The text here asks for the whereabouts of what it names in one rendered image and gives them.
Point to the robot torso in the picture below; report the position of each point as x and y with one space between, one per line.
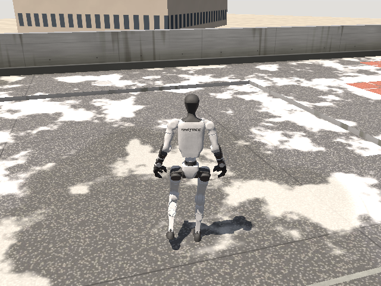
191 143

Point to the robot right forearm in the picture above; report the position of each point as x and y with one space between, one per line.
219 157

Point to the left robot hand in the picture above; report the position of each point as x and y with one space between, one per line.
159 169

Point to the left robot shin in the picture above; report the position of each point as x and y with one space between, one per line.
172 207

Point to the right robot hand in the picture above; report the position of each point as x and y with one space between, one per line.
218 168

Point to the robot left forearm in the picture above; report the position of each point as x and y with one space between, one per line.
161 157

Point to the robot right upper arm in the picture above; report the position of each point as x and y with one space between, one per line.
209 125

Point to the robot left upper arm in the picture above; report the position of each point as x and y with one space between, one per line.
172 125

